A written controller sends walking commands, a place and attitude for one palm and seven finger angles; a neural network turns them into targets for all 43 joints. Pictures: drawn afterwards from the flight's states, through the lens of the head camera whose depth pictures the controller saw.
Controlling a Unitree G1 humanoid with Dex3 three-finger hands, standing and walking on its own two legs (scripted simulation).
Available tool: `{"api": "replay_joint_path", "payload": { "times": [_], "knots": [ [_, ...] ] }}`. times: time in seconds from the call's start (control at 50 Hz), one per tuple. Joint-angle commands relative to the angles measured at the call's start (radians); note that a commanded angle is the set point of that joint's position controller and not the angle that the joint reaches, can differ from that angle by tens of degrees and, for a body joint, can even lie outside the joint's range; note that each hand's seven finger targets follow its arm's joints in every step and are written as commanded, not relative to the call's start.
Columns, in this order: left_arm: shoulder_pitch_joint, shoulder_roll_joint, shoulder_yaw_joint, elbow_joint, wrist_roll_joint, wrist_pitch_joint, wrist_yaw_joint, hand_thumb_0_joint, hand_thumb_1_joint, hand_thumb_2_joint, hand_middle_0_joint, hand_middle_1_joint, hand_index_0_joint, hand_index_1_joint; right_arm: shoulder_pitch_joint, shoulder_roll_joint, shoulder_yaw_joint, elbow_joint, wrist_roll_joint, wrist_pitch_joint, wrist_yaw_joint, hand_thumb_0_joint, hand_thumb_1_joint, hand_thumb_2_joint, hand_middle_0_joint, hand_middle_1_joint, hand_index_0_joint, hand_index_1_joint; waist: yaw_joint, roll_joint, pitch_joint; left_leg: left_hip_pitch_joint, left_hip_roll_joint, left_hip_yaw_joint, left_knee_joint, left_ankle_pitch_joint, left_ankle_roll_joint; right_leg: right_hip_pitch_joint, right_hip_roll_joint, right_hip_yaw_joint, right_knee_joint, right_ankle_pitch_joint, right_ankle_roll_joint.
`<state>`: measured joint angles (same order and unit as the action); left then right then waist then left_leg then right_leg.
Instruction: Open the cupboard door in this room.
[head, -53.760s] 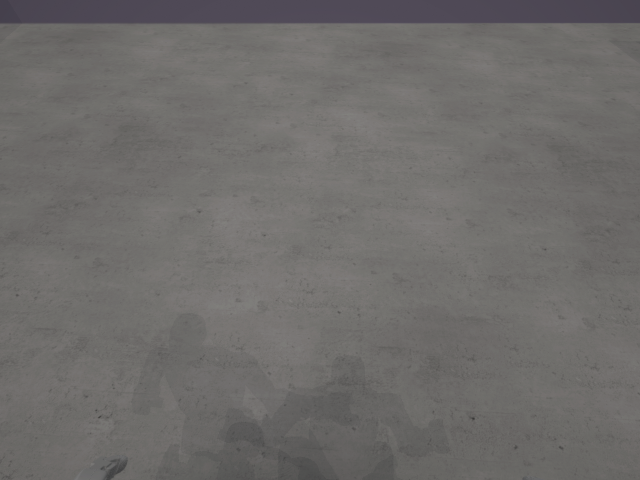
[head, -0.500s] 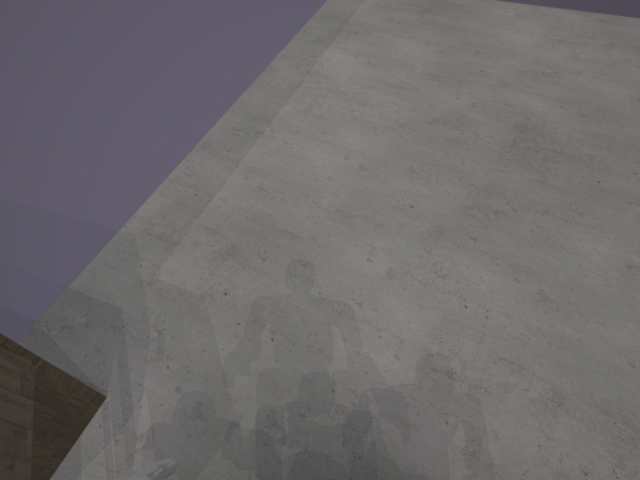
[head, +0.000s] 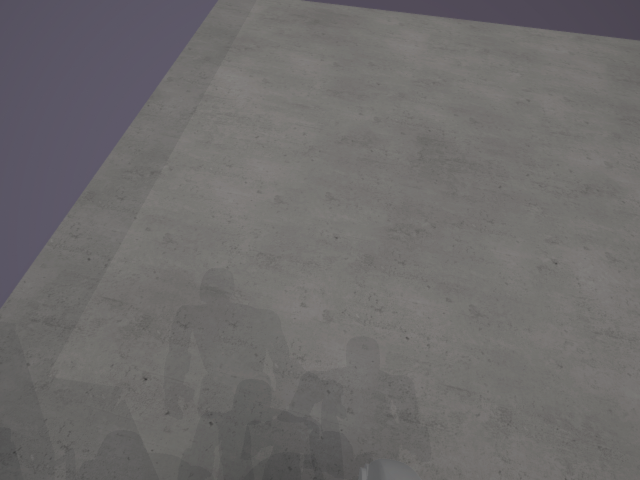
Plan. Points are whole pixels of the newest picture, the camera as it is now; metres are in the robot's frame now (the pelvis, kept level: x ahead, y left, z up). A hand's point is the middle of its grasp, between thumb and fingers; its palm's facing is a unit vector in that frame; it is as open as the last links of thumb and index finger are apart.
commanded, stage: walk to a spot facing it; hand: left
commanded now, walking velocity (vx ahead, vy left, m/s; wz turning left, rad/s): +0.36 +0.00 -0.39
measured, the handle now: out of the picture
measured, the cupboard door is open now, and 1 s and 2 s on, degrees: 44 44 44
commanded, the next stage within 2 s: turn to face it in 0.66 s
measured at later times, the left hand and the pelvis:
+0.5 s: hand (274, 358) +0.31 +0.09 -0.16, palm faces -0.09 -0.97 -0.24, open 7.1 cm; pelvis +0.23 -0.09 +0.00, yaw -8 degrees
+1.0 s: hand (299, 281) +0.48 +0.07 -0.18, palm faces +0.00 -0.99 -0.16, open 7.4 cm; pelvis +0.45 -0.10 -0.01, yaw -4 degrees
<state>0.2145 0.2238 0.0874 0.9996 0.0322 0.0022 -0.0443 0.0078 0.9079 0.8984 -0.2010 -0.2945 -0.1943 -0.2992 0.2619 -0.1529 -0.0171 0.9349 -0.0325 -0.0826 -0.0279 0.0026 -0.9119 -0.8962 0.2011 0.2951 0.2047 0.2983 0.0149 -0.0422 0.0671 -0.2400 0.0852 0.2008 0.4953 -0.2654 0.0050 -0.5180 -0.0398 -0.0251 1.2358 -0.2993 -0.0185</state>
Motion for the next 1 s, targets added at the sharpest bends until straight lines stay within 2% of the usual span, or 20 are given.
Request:
{"api": "replay_joint_path", "payload": {
  "times": [0.0, 0.12, 0.18, 0.2, 0.22, 0.24, 0.26, 0.32, 0.36, 0.42, 0.62, 0.7, 0.74, 0.76, 0.78, 0.8, 0.84, 0.9, 0.94, 0.98],
  "knots": [
    [-0.064, -0.031, -0.015, -0.100, 0.004, -0.012, -0.010, 0.000, 0.900, 0.900, -0.200, -0.300, -0.200, -0.300, 0.177, -0.141, -0.039, 0.030, 0.001, -0.008, 0.000, 0.000, -0.900, -0.900, 0.200, 0.300, 0.200, 0.300, -0.036, 0.168, -0.043, 0.161, 0.236, -0.100, -0.268, 0.292, 0.079, -0.141, -0.065, -0.006, -0.160, 0.086, 0.016],
    [-0.212, -0.020, -0.024, -0.139, 0.001, -0.017, -0.011, 0.000, 0.900, 0.900, -0.200, -0.300, -0.200, -0.300, 0.234, -0.157, -0.038, 0.072, -0.010, 0.011, 0.012, 0.000, -0.900, -0.900, 0.200, 0.300, 0.200, 0.300, -0.069, 0.169, 0.022, 0.152, 0.254, -0.027, -0.271, 0.269, 0.085, -0.023, -0.034, -0.091, -0.506, 0.100, -0.010],
    [-0.136, 0.012, -0.015, -0.113, -0.002, -0.024, -0.006, 0.000, 0.900, 0.900, -0.200, -0.300, -0.200, -0.300, 0.218, -0.186, -0.038, 0.083, -0.008, 0.020, 0.012, 0.000, -0.900, -0.900, 0.200, 0.300, 0.200, 0.300, -0.012, 0.144, -0.020, 0.143, 0.256, 0.005, -0.144, 0.456, 0.068, 0.173, 0.012, -0.130, -0.583, 0.057, -0.047],
    [0.003, 0.037, -0.006, -0.069, -0.001, -0.033, -0.001, 0.000, 0.900, 0.900, -0.200, -0.300, -0.200, -0.300, 0.191, -0.194, -0.037, 0.082, -0.002, 0.021, 0.012, 0.000, -0.900, -0.900, 0.200, 0.300, 0.200, 0.300, 0.059, 0.118, -0.090, 0.110, 0.219, 0.037, 0.027, 0.539, 0.042, 0.361, 0.043, -0.141, -0.649, 0.076, -0.065],
    [0.194, 0.113, 0.015, -0.010, 0.002, -0.047, 0.011, 0.000, 0.900, 0.900, -0.200, -0.300, -0.200, -0.300, 0.161, -0.181, -0.035, 0.072, 0.012, 0.020, 0.024, 0.000, -0.900, -0.900, 0.200, 0.300, 0.200, 0.300, 0.147, -0.004, -0.192, -0.055, 0.156, 0.082, 0.287, 0.464, 0.008, 0.647, -0.029, -0.030, -0.706, 0.035, -0.107],
    [0.332, 0.241, 0.053, 0.030, -0.003, -0.053, 0.031, 0.000, 0.900, 0.900, -0.200, -0.300, -0.200, -0.300, 0.169, -0.099, -0.025, 0.036, 0.030, 0.015, 0.025, 0.000, -0.900, -0.900, 0.200, 0.300, 0.200, 0.300, 0.179, -0.277, -0.301, -0.381, -0.010, 0.075, 0.647, -0.257, -0.048, 0.902, -0.347, 0.454, -0.830, 0.037, -0.222],
    [0.304, 0.270, 0.051, 0.027, -0.026, -0.052, 0.042, 0.000, 0.900, 0.900, -0.200, -0.300, -0.200, -0.300, 0.111, -0.132, -0.033, 0.021, 0.030, 0.018, 0.024, 0.000, -0.900, -0.900, 0.200, 0.300, 0.200, 0.300, 0.159, -0.266, -0.293, -0.471, -0.006, -0.089, 0.836, -0.338, -0.034, 0.840, -0.413, 0.609, -0.947, 0.052, -0.262],
    [0.082, 0.110, 0.002, -0.024, -0.026, -0.058, 0.054, 0.000, 0.900, 0.900, -0.200, -0.300, -0.200, -0.300, 0.046, -0.097, -0.043, 0.056, 0.014, 0.026, 0.019, 0.000, -0.900, -0.900, 0.200, 0.300, 0.200, 0.300, 0.033, -0.012, -0.073, -0.406, 0.094, -0.184, 0.779, -0.087, -0.036, 0.466, -0.297, 0.292, -0.971, 0.221, -0.200],
    [0.050, 0.061, -0.014, -0.018, -0.019, -0.076, 0.051, 0.000, 0.900, 0.900, -0.200, -0.300, -0.200, -0.300, 0.127, -0.051, -0.035, 0.096, 0.006, 0.051, 0.024, 0.000, -0.900, -0.900, 0.200, 0.300, 0.200, 0.300, -0.030, -0.036, -0.052, -0.313, 0.089, -0.160, 0.666, -0.036, -0.046, 0.349, -0.227, 0.148, -1.007, 0.304, -0.168],
    [0.103, 0.011, -0.017, 0.011, -0.014, -0.096, 0.050, 0.000, 0.900, 0.900, -0.200, -0.300, -0.200, -0.300, 0.129, -0.027, -0.040, 0.101, 0.004, 0.061, 0.030, 0.000, -0.900, -0.900, 0.200, 0.300, 0.200, 0.300, -0.048, -0.048, -0.046, -0.338, 0.070, -0.147, 0.564, 0.023, -0.055, 0.381, -0.185, 0.104, -1.025, 0.391, -0.162],
    [0.257, 0.037, -0.045, 0.104, -0.017, -0.110, 0.064, 0.000, 0.900, 0.900, -0.200, -0.300, -0.200, -0.300, -0.229, -0.057, -0.031, -0.002, 0.019, 0.046, 0.057, 0.000, -0.900, -0.900, 0.200, 0.300, 0.200, 0.300, 0.015, -0.020, 0.056, -0.438, 0.016, -0.110, 0.286, 0.114, -0.021, 0.573, -0.208, 0.075, -1.007, 0.695, -0.140],
    [0.261, 0.063, -0.044, 0.127, -0.016, -0.106, 0.071, 0.000, 0.900, 0.900, -0.200, -0.300, -0.200, -0.300, -0.201, -0.062, -0.028, 0.016, 0.017, 0.038, 0.046, 0.000, -0.900, -0.900, 0.200, 0.300, 0.200, 0.300, -0.027, -0.043, 0.046, -0.252, -0.079, -0.038, 0.185, 0.056, 0.027, 0.581, -0.205, 0.019, -0.890, 1.030, -0.119],
    [0.246, 0.072, -0.045, 0.128, -0.017, -0.103, 0.074, 0.000, 0.900, 0.900, -0.200, -0.300, -0.200, -0.300, -0.016, -0.095, -0.035, 0.076, 0.009, 0.033, 0.029, 0.000, -0.900, -0.900, 0.200, 0.300, 0.200, 0.300, -0.112, -0.045, -0.036, 0.006, -0.122, -0.025, 0.070, 0.124, 0.059, 0.517, -0.166, -0.025, -0.655, 1.099, -0.074],
    [0.238, 0.068, -0.044, 0.118, -0.024, -0.101, 0.073, 0.000, 0.900, 0.900, -0.200, -0.300, -0.200, -0.300, 0.129, -0.146, -0.046, 0.116, 0.001, 0.032, 0.020, 0.000, -0.900, -0.900, 0.200, 0.300, 0.200, 0.300, -0.164, -0.022, -0.135, 0.258, -0.030, -0.124, 0.055, 0.341, 0.106, 0.358, -0.135, -0.051, -0.448, 0.891, -0.037],
    [0.299, 0.015, -0.049, 0.100, -0.041, -0.100, 0.070, 0.000, 0.900, 0.900, -0.200, -0.300, -0.200, -0.300, 0.234, -0.240, -0.066, 0.131, -0.015, 0.030, 0.008, 0.000, -0.900, -0.900, 0.200, 0.300, 0.200, 0.300, -0.165, 0.175, -0.295, 0.500, 0.254, -0.488, 0.062, 0.649, 0.252, 0.117, -0.007, -0.100, -0.093, 0.303, 0.008],
    [0.252, -0.010, -0.058, 0.061, -0.034, -0.111, 0.076, 0.000, 0.900, 0.900, -0.200, -0.300, -0.200, -0.300, 0.277, -0.251, -0.064, 0.144, 0.010, 0.040, 0.008, 0.000, -0.900, -0.900, 0.200, 0.300, 0.200, 0.300, -0.147, 0.170, -0.283, 0.434, 0.355, -0.577, -0.036, 0.932, 0.316, 0.055, 0.057, -0.032, 0.114, -0.260, -0.007],
    [0.156, -0.006, -0.048, 0.029, -0.022, -0.081, 0.082, 0.000, 0.900, 0.900, -0.200, -0.300, -0.200, -0.300, 0.129, -0.207, -0.050, 0.097, 0.021, 0.029, -0.010, 0.000, -0.900, -0.900, 0.200, 0.300, 0.200, 0.300, -0.082, 0.199, -0.140, 0.178, 0.342, -0.576, -0.126, 0.738, 0.299, -0.039, -0.021, 0.064, 0.158, -0.195, 0.026],
    [0.170, -0.048, -0.041, 0.024, -0.008, -0.034, 0.062, 0.000, 0.900, 0.900, -0.200, -0.300, -0.200, -0.300, 0.003, -0.150, -0.033, 0.052, 0.015, 0.024, -0.009, 0.000, -0.900, -0.900, 0.200, 0.300, 0.200, 0.300, 0.005, 0.089, -0.071, -0.048, 0.201, -0.378, -0.164, 0.580, 0.208, 0.047, -0.052, 0.034, -0.045, -0.129, 0.060],
    [0.185, -0.055, -0.031, 0.015, -0.011, -0.011, 0.060, 0.000, 0.900, 0.900, -0.200, -0.300, -0.200, -0.300, -0.034, -0.163, -0.044, 0.033, 0.012, 0.035, -0.002, 0.000, -0.900, -0.900, 0.200, 0.300, 0.200, 0.300, 0.029, 0.114, -0.098, -0.144, 0.151, -0.317, -0.172, 0.465, 0.177, 0.131, -0.040, 0.007, -0.169, -0.082, 0.072],
    [0.136, -0.042, -0.022, -0.018, -0.008, 0.003, 0.059, 0.000, 0.900, 0.900, -0.200, -0.300, -0.200, -0.300, -0.039, -0.179, -0.054, 0.019, 0.009, 0.049, 0.006, 0.000, -0.900, -0.900, 0.200, 0.300, 0.200, 0.300, 0.021, 0.138, -0.068, -0.216, 0.128, -0.341, -0.202, 0.282, 0.169, 0.155, -0.030, -0.013, -0.260, -0.034, 0.079]
  ]
}}
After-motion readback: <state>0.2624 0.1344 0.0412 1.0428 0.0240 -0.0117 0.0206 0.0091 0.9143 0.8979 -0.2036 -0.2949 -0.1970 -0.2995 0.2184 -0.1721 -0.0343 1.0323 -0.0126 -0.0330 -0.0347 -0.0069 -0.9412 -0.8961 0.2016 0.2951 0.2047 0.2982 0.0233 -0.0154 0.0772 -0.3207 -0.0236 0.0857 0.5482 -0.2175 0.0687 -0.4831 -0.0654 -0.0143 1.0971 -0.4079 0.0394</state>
